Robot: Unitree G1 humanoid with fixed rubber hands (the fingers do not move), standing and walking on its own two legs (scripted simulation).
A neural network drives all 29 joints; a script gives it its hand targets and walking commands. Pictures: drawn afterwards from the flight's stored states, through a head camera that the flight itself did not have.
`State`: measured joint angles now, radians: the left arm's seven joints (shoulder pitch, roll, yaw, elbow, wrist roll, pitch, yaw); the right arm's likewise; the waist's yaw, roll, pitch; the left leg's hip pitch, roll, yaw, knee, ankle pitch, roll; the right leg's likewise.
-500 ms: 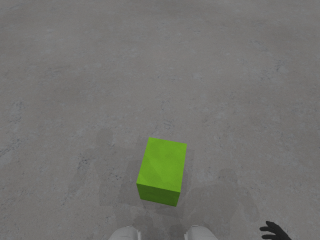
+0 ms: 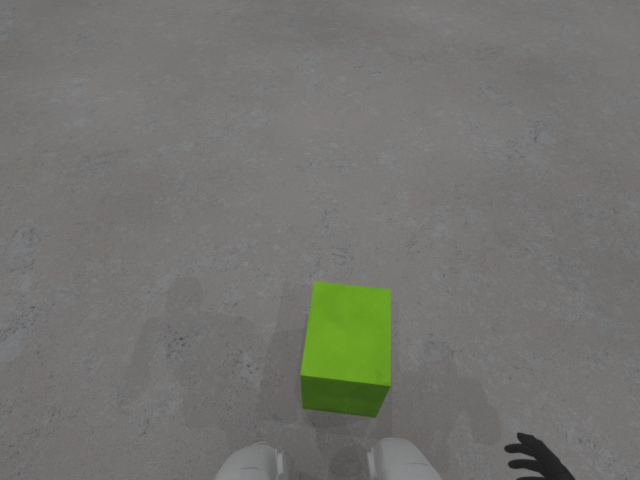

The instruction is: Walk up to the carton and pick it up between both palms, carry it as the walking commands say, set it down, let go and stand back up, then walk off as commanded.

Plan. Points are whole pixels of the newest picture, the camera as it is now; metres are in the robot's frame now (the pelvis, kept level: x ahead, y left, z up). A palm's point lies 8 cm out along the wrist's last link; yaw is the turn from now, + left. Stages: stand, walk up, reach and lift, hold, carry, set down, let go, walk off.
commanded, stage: walk up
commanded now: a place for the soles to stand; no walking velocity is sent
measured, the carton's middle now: (345, 350) +0.51 -0.08 -0.59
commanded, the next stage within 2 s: none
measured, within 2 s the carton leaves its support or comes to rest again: neither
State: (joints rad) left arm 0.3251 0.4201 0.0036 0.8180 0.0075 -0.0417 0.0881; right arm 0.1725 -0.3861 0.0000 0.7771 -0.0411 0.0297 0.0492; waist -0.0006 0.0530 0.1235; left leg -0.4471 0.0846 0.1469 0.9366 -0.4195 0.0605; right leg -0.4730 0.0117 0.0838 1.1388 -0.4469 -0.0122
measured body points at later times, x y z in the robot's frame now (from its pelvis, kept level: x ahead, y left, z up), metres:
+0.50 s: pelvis +0.02 -0.01 +0.00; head +0.07 -0.02 +0.45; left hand +0.11 +0.31 -0.10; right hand +0.12 -0.34 -0.10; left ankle +0.06 +0.07 -0.69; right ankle +0.04 -0.18 -0.68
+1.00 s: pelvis +0.02 -0.04 +0.00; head +0.06 -0.06 +0.45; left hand +0.12 +0.27 -0.10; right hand +0.10 -0.37 -0.11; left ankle +0.06 +0.07 -0.69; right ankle +0.03 -0.19 -0.69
